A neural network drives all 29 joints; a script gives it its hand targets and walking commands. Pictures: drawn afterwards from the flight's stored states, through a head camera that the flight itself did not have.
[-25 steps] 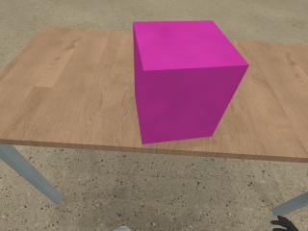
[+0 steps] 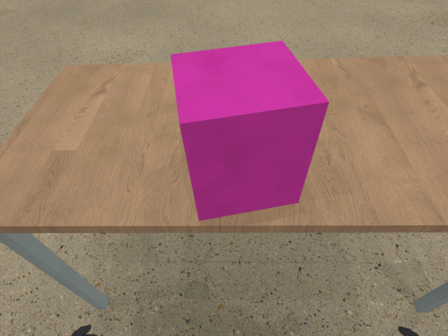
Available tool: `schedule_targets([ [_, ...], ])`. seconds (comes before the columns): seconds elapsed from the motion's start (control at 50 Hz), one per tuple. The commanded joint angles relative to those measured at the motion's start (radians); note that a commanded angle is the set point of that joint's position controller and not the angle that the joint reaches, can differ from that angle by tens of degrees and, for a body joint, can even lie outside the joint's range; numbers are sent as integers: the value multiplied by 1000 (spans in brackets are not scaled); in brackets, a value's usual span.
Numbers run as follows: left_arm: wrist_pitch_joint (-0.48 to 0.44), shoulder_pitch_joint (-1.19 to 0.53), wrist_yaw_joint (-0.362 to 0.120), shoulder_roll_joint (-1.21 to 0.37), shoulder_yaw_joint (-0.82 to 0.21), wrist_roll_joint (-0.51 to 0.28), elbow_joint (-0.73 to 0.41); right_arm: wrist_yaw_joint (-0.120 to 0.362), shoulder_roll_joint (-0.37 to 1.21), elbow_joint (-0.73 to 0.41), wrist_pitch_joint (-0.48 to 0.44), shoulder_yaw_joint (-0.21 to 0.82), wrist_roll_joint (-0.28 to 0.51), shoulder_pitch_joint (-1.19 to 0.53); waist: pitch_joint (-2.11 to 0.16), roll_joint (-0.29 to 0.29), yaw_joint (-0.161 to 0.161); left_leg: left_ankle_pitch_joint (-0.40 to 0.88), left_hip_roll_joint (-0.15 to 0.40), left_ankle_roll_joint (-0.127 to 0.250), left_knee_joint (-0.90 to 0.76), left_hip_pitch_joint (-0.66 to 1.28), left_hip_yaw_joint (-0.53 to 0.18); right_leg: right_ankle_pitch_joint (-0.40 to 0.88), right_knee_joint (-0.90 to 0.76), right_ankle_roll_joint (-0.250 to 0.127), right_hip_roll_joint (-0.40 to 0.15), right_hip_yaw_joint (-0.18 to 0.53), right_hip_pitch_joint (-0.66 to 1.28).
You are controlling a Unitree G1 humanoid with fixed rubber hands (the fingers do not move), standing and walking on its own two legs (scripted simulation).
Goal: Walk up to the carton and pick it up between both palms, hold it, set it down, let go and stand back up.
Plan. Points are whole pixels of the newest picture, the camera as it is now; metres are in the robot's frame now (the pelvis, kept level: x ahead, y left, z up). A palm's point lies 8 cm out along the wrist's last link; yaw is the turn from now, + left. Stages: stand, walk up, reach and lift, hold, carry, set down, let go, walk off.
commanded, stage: walk up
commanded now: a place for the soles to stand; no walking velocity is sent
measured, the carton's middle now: (239, 134) +0.46 +0.01 +0.12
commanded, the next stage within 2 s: stand in 0.98 s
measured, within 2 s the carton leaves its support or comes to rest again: neither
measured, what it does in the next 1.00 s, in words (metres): stands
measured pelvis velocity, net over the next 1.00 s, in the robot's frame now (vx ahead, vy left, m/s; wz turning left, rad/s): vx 0.04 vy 0.01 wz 0.01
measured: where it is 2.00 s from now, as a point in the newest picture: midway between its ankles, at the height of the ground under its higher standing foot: outside the picture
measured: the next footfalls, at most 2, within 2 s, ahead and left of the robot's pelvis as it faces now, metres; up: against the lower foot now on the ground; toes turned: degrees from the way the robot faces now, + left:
none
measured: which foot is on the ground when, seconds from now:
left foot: down 0.00-1.00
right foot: down 0.00-1.00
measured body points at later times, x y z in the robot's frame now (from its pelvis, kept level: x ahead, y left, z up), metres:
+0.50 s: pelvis +0.03 +0.01 +0.01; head +0.04 +0.01 +0.46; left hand +0.13 +0.33 -0.11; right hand +0.14 -0.31 -0.10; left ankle +0.07 +0.13 -0.73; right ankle +0.01 -0.13 -0.73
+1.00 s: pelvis +0.04 +0.01 +0.01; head +0.05 +0.02 +0.46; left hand +0.13 +0.33 -0.11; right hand +0.15 -0.30 -0.10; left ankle +0.07 +0.13 -0.73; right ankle +0.01 -0.13 -0.73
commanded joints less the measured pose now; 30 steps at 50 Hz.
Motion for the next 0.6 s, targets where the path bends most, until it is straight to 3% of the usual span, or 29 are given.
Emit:
schedule_targets([
  [0.0, -10, -28, 9, 198, 38, -2, -17, -5, -172, -21, -12, -28, 7, -55, -93, -36, -2, 36, 87, 33, -106, 157, -104, 92, -181, -55, -107, 100, -51],
  [0.06, -7, -61, 8, 189, 33, -1, -2, -3, -166, -10, -8, -27, 1, -77, -83, -45, 0, 4, 76, 27, -142, 147, -102, 21, -211, -50, -117, 109, -32],
  [0.1, -3, -68, 8, 197, 35, -1, 4, -5, -176, 8, -8, -26, -3, -80, -59, -14, 1, 38, 85, 19, -154, 151, -91, 71, -203, -54, -111, 105, -33],
  [0.14, -14, -42, 5, 195, 33, 6, 18, -4, -182, 21, -3, -32, -11, -80, -86, 43, 16, -65, 71, 26, -169, 157, -87, -36, -233, -52, -110, 113, 8],
  [0.18, -15, -56, 6, 199, 35, 13, 17, -2, -185, 23, -2, -37, -13, -67, -85, -25, 5, -46, 62, 21, -171, 175, -84, -21, -250, -51, -110, 112, -9],
  [0.2, -14, -68, 4, 193, 31, 10, 28, -2, -188, 30, 0, -37, -16, -76, -49, 15, 9, -69, 70, 23, -183, 152, -80, -45, -261, -48, -109, 100, -4],
  [0.22, -18, -52, 7, 187, 28, 15, 21, -2, -179, 24, -2, -35, -14, -86, -32, -13, 12, -49, 75, 25, -187, 166, -85, 5, -264, -48, -106, 109, -17],
  [0.24, -17, -82, 7, 186, 27, 12, 33, -1, -179, 32, -2, -33, -15, -68, -47, 13, -1, -14, 73, 23, -187, 169, -75, 58, -248, -46, -112, 93, 7],
  [0.26, -18, -71, 8, 175, 28, 10, 30, -2, -170, 38, -4, -33, -12, -65, -70, -21, 6, 40, 81, 27, -194, 179, -87, 122, -235, -42, -110, 80, 39],
  [0.28, -17, -57, 11, 167, 27, 7, 36, -5, -177, 39, -3, -31, -17, -72, -56, 28, 14, 52, 75, 25, -187, 171, -75, 155, -243, -39, -109, 91, 54],
  [0.34, -16, -62, 13, 185, 24, 5, 44, -8, -182, 35, -6, -31, -9, -65, -89, -17, 6, 175, 83, 29, -170, 222, -71, 251, -224, -34, -106, 66, 77],
  [0.36, -14, -44, 13, 183, 29, -1, 47, -11, -178, 39, -5, -33, -1, -77, -79, -32, 13, 183, 86, 23, -163, 220, -75, 257, -230, -31, -106, 68, 81],
  [0.38, -13, -59, 13, 181, 27, 6, 44, -11, -188, 42, -5, -34, -7, -59, -108, -15, 0, 194, 87, 22, -179, 235, -74, 251, -224, -38, -110, 62, 93],
  [0.4, -8, -56, 12, 172, 28, 7, 47, -11, -187, 41, -6, -30, -5, -57, -105, 20, 9, 199, 82, 24, -178, 213, -75, 251, -233, -34, -108, 58, 117],
  [0.42, -7, -60, 13, 182, 26, 5, 53, -13, -182, 42, -5, -34, -2, -58, -97, -21, 5, 159, 82, 26, -191, 215, -76, 246, -230, -29, -105, 56, 118],
  [0.44, -8, -66, 12, 185, 28, 6, 52, -11, -179, 45, -4, -31, -3, -51, -99, 4, 7, 173, 82, 23, -196, 221, -74, 248, -231, -26, -111, 56, 124],
  [0.48, -3, -54, 15, 179, 24, 7, 57, -15, -189, 40, 0, -31, -4, -49, -63, -48, -2, 187, 80, 22, -189, 232, -80, 248, -241, -22, -95, 35, 86],
  [0.52, -5, -48, 13, 180, 27, 3, 50, -17, -186, 47, 2, -36, -9, -60, -100, 18, 5, 149, 85, 25, -208, 226, -81, 183, -249, -25, -99, 53, 110],
  [0.54, -3, -45, 14, 184, 24, 5, 60, -13, -180, 41, 3, -34, -8, -71, -93, -4, 11, 138, 84, 24, -208, 240, -89, 166, -247, -22, -102, 40, 98],
  [0.56, -2, -47, 15, 184, 26, 9, 59, -15, -184, 33, 2, -35, -8, -73, -86, 16, 2, 114, 88, 24, -197, 224, -90, 174, -255, -26, -97, 35, 100],
  [0.58, -1, -61, 16, 187, 27, 8, 56, -17, -164, 39, 4, -33, -9, -86, -70, -20, 8, 116, 87, 22, -213, 213, -97, 193, -252, -23, -103, 41, 100],
])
